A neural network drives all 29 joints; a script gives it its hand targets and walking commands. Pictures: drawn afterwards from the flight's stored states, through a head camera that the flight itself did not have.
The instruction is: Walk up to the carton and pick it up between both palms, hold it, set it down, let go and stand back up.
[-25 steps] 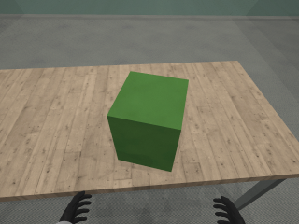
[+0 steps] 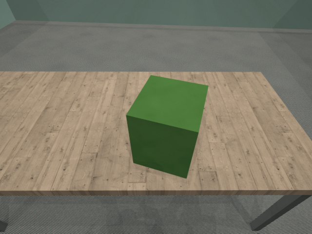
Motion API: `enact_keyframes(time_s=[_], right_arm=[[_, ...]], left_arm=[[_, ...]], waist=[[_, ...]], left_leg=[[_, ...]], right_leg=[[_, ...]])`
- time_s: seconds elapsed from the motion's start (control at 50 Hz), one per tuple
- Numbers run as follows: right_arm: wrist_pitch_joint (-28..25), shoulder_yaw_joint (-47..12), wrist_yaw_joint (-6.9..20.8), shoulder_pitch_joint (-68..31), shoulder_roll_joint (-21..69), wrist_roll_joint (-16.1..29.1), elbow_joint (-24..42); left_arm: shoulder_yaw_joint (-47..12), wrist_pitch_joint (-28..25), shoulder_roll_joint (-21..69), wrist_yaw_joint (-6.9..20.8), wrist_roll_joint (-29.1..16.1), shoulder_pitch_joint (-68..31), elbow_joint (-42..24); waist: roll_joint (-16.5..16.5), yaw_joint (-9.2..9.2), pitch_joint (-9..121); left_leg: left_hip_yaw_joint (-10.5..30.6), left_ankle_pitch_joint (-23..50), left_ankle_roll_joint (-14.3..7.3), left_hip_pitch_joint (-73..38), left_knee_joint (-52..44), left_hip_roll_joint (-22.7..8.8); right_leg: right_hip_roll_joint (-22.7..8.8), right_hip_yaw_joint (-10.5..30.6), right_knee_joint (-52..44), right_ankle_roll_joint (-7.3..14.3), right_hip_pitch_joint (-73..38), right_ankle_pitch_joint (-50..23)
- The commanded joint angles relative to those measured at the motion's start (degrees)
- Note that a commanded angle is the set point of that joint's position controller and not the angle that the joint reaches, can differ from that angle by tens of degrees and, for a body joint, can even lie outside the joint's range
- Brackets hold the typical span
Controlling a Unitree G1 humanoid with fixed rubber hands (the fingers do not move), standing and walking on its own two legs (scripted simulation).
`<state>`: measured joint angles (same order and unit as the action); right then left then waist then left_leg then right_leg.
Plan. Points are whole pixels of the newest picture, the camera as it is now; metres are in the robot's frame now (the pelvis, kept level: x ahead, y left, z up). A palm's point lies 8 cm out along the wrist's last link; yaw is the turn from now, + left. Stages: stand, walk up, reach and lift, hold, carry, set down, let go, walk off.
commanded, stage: stand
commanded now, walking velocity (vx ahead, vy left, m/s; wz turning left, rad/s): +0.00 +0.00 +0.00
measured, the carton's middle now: (168, 126) +0.47 -0.03 -0.01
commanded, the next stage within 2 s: none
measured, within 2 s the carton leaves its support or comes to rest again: neither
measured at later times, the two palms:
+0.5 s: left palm out of the picture +0.05 +0.30 -0.10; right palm out of the picture +0.07 -0.30 -0.11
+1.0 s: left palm out of the picture +0.06 +0.30 -0.10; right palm out of the picture +0.08 -0.30 -0.11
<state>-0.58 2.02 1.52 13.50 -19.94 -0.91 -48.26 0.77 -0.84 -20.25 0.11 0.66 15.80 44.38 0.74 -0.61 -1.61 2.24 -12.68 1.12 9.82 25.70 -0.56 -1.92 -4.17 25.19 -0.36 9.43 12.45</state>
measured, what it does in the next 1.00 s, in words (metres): stands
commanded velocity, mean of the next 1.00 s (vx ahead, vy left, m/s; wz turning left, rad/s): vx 0.00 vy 0.00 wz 0.00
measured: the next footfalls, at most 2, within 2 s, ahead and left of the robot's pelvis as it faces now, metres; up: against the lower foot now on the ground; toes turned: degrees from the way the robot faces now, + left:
none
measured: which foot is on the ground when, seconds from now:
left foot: down 0.00-1.00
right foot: down 0.00-1.00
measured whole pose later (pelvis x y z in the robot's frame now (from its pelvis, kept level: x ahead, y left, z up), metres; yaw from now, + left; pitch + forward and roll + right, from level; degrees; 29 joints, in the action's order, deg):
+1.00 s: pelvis +0.00 +0.00 +0.00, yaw +1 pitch -4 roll +0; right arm -0.9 0.3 0.0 11.0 -21.4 -0.4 -56.3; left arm 1.2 -1.2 -20.7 -0.1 -0.2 12.0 55.2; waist 1.1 -0.3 -3.0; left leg 3.6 -10.2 1.5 8.0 22.0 -0.7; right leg -1.8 -5.0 21.1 -0.2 6.9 10.4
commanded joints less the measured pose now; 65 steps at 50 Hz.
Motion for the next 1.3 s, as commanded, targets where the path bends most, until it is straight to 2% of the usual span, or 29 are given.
enact_keyframes(time_s=[0.0,0.14,0.16,0.22,0.28,0.36,0.5,0.56,0.6,0.64,0.78,0.86,0.88,0.98,1.02,1.28], right_arm=[[-1.4,2.2,-0.6,-2.2,-10.8,0.1,3.3],[-1.6,1.8,-0.8,-2.4,-10.8,0.1,1.3],[-1.7,1.8,-0.9,-2.5,-10.6,0.3,1.1],[-1.8,1.7,-0.9,-2.5,-10.9,0.2,0.5],[-1.8,1.7,-1.2,-2.8,-11.5,0.4,0.1],[-1.7,1.5,-1.3,-3.3,-11.7,0.3,-0.4],[-1.5,1.2,-1.6,-3.0,-12.1,0.5,-1.5],[-1.6,1.1,-1.6,-3.7,-12.5,0.4,-2.0],[-1.5,1.0,-1.7,-3.8,-12.3,0.4,-2.1],[-1.5,0.9,-1.8,-4.2,-12.6,0.5,-2.3],[-1.4,0.7,-2.0,-4.5,-12.6,0.6,-3.2],[-1.5,0.8,-2.0,-4.0,-12.8,0.6,-4.0],[-1.5,0.7,-2.1,-4.4,-12.6,0.6,-4.1],[-1.4,0.7,-2.2,-3.9,-12.7,0.7,-4.7],[-1.5,0.6,-2.3,-4.2,-12.3,0.6,-4.8],[-1.3,0.6,-2.6,-4.2,-12.2,0.7,-6.4]], left_arm=[[3.1,-1.8,-10.7,-0.6,-0.1,-2.0,-3.5],[3.0,-1.9,-10.7,-0.6,-0.3,-1.6,-1.0],[2.9,-1.9,-10.8,-0.6,-0.3,-1.9,-0.8],[3.0,-2.1,-11.1,-0.6,-0.4,-2.4,-0.2],[3.2,-2.2,-11.6,-0.7,-0.5,-2.3,0.4],[3.2,-2.1,-11.8,-0.8,-0.6,-1.9,1.6],[3.0,-1.8,-11.8,-0.7,-0.8,-3.3,2.8],[3.2,-1.8,-12.1,-0.7,-0.9,-3.4,3.7],[3.2,-1.8,-12.1,-0.7,-0.8,-3.6,4.1],[3.1,-1.7,-11.8,-0.6,-0.9,-4.0,4.4],[3.4,-1.6,-12.5,-0.7,-1.0,-4.9,5.7],[3.3,-1.6,-11.9,-0.6,-1.0,-5.1,6.6],[3.2,-1.7,-11.8,-0.7,-1.0,-4.9,6.8],[3.3,-1.5,-11.7,-0.8,-1.0,-5.5,7.7],[3.4,-1.6,-12.0,-0.8,-1.1,-5.6,8.0],[3.4,-1.5,-11.4,-0.9,-1.2,-6.5,9.9]], waist=[[0.2,0.15,-0.5],[0.6,0.16,-0.9],[-0.5,0.35,-0.8],[0.4,0.48,-0.7],[-0.6,0.27,0.2],[0.0,0.02,-0.2],[-0.5,0.59,-0.6],[0.5,0.24,-0.6],[-0.4,0.33,-0.5],[0.3,0.41,-0.1],[-0.4,0.2,-0.6],[0.6,0.45,-0.4],[-0.3,0.24,-0.1],[0.4,0.62,-0.1],[-0.4,0.33,0.3],[-0.4,0.41,0.1]], left_leg=[[5.0,-0.4,-2.2,4.6,-6.8,-4.6],[5.6,-1.9,-2.3,5.8,-7.5,-4.7],[5.5,-0.7,-2.1,4.3,-7.2,-4.7],[5.7,0.2,-2.3,4.5,-7.2,-4.9],[5.8,1.9,-2.3,3.7,-6.9,-5.0],[6.1,2.5,-2.5,3.9,-7.0,-5.2],[5.8,3.8,-2.4,2.5,-7.0,-5.4],[5.9,3.6,-2.4,3.2,-7.2,-5.5],[5.7,3.5,-2.4,3.1,-7.5,-5.3],[5.6,3.9,-2.5,3.0,-7.4,-5.3],[5.8,5.0,-2.3,2.7,-7.6,-5.5],[5.7,5.3,-2.4,2.2,-7.9,-5.7],[5.9,5.4,-2.4,2.1,-8.0,-5.7],[5.6,5.6,-2.2,2.0,-8.0,-5.7],[5.6,7.0,-2.1,1.6,-8.1,-5.7],[5.5,7.3,-1.9,1.1,-8.5,-5.8]], right_leg=[[-5.2,5.5,-5.9,1.0,-1.1,2.0],[-5.4,5.5,-6.3,1.1,-1.9,2.8],[-5.5,5.6,-6.6,1.2,-0.9,2.9],[-5.7,5.7,-6.7,1.3,-1.6,2.6],[-5.9,5.7,-6.9,1.5,-2.4,1.9],[-6.0,5.6,-7.0,1.5,-3.0,1.0],[-6.2,5.8,-8.0,1.6,-2.1,1.7],[-6.3,5.9,-8.3,1.6,-3.0,1.6],[-6.4,5.9,-8.3,1.6,-3.5,1.1],[-6.4,5.9,-8.3,1.7,-3.6,0.5],[-6.4,5.7,-8.6,1.5,-3.8,0.8],[-6.5,5.9,-8.7,1.7,-4.0,0.5],[-6.4,5.8,-8.7,1.7,-4.2,0.4],[-6.6,5.8,-9.0,1.5,-4.6,-0.5],[-6.5,5.6,-8.7,1.5,-5.0,-0.8],[-6.6,5.5,-9.5,1.4,-4.8,-1.1]])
